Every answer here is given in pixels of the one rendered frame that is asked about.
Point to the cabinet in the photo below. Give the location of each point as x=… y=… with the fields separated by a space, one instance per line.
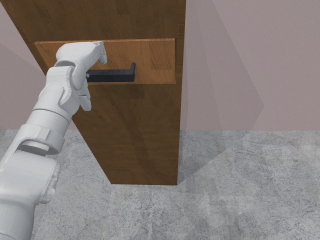
x=132 y=129

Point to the left robot upper arm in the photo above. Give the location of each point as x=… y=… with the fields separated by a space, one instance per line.
x=28 y=180

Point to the handle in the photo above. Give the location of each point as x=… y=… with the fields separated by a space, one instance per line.
x=112 y=75

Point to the robot left hand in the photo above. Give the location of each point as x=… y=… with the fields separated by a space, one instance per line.
x=87 y=54

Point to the drawer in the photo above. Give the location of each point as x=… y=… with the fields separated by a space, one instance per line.
x=154 y=58

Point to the left robot forearm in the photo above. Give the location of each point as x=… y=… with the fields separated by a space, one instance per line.
x=43 y=134

